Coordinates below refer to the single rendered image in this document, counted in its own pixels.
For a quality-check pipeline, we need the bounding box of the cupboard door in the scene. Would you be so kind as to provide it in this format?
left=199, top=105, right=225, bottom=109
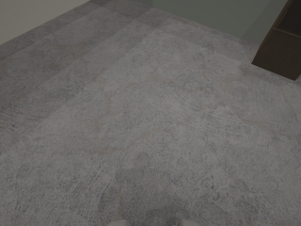
left=278, top=0, right=301, bottom=35

